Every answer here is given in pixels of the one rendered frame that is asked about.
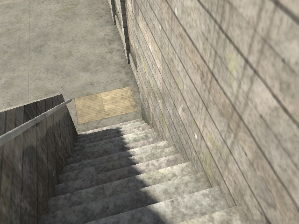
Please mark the stairs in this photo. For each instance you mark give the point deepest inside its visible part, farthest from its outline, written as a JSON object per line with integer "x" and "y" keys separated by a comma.
{"x": 127, "y": 174}

